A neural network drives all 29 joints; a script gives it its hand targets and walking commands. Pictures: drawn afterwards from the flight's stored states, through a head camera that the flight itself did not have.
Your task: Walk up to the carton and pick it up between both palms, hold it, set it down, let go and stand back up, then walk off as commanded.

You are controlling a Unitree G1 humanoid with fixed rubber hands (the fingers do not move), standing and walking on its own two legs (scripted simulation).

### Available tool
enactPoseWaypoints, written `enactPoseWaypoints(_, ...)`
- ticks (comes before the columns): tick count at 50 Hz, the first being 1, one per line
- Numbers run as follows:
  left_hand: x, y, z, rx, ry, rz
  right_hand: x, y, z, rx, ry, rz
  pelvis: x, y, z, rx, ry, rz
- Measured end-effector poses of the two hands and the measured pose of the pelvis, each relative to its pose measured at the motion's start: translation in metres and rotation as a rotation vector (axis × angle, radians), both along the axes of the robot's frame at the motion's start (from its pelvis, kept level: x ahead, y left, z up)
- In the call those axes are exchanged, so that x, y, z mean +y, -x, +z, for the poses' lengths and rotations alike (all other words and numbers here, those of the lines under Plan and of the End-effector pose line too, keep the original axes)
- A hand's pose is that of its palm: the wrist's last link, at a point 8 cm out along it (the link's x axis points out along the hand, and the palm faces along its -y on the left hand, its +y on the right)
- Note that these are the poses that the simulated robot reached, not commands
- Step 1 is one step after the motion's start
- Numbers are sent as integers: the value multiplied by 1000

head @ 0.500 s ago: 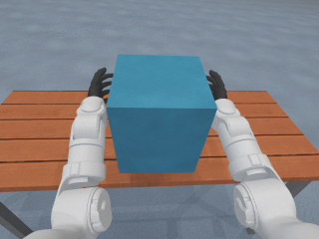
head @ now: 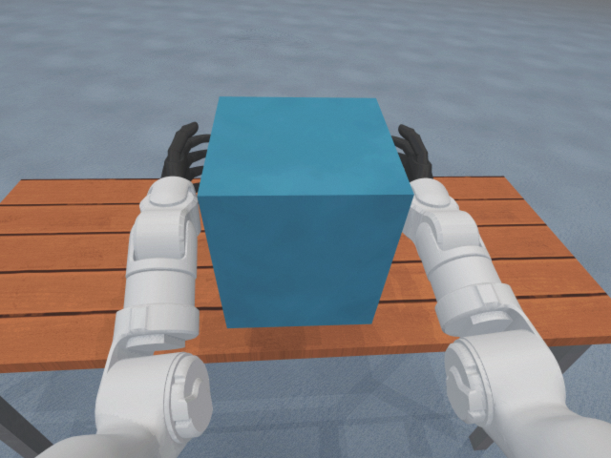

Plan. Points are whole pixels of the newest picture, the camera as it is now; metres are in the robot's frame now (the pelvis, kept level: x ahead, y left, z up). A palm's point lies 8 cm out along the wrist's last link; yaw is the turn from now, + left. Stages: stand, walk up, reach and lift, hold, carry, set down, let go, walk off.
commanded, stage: reach and lift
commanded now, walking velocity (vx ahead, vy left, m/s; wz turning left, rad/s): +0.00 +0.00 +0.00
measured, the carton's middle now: (299, 216) +0.40 +0.00 +0.15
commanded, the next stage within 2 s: hold in 0.54 s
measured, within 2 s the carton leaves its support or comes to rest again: neither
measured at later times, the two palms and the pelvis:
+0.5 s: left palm (172, 175) +0.38 +0.15 +0.23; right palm (417, 178) +0.38 -0.15 +0.22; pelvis +0.00 +0.00 +0.00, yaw +0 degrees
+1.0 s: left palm (166, 172) +0.37 +0.16 +0.24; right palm (416, 168) +0.38 -0.14 +0.24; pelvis +0.00 +0.00 +0.00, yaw +0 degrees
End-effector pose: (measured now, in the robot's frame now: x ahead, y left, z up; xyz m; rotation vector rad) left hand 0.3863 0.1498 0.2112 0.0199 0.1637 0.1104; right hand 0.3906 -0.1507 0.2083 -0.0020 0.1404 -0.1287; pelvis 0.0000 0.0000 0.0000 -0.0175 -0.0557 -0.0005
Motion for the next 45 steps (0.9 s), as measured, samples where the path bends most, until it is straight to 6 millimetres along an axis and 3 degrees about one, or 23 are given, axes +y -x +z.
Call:
enactPoseWaypoints(11, 3, -6, 1, 8, 1, 3, 2, -6, -1, 8, -14, -2, 1, -5, 0, 7, 1, 0)
enactPoseWaypoints(17, 4, 0, 15, -27, 2, 4, 4, -1, 9, -26, -33, -2, 1, -5, 0, -3, 1, 1)
enactPoseWaypoints(45, 7, 12, 24, 0, 8, 12, 7, 7, 27, -1, -30, 10, 0, -2, 0, -15, 0, 1)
